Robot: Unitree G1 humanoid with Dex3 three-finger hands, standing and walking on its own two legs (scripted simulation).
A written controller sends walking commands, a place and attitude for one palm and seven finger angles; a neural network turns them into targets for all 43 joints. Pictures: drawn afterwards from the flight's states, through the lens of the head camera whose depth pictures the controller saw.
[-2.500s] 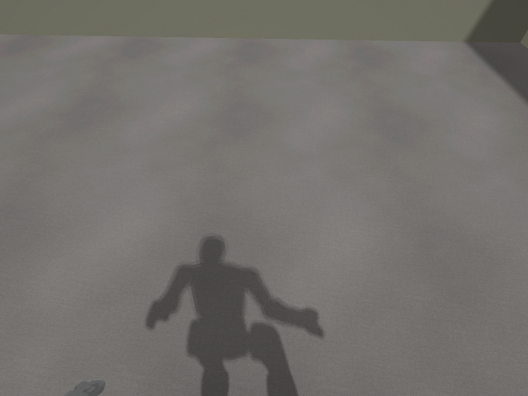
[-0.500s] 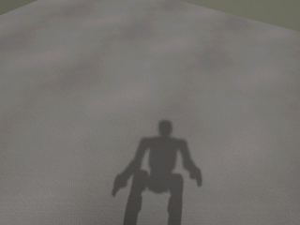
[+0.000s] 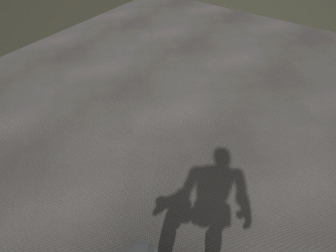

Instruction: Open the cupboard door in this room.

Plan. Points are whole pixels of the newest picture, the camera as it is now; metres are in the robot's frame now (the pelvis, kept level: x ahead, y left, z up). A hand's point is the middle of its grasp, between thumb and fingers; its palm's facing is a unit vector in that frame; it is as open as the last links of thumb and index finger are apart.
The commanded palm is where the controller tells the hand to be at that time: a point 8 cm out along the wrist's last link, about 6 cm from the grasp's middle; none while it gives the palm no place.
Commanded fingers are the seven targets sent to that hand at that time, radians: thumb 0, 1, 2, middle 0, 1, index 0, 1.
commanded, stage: turn or walk to find it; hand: left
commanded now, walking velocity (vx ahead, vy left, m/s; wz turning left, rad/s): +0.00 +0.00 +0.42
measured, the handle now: out of the picture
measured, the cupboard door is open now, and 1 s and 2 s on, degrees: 0 0 0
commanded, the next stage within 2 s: none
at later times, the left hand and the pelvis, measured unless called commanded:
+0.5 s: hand out of the picture +0.00 +0.26 -0.16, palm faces +0.24 -0.94 -0.25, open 7.4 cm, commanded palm none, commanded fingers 0.00 0.90 0.90 -0.20 -0.30 -0.20 -0.30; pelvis -0.03 +0.03 +0.01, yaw +12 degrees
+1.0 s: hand out of the picture -0.11 +0.21 -0.17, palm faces +0.46 -0.86 -0.23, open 7.4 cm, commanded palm none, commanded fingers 0.00 0.90 0.90 -0.20 -0.30 -0.20 -0.30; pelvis -0.06 +0.01 +0.00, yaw +26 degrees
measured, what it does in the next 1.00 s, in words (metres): steps on the spot, turning left: left foot, then right foot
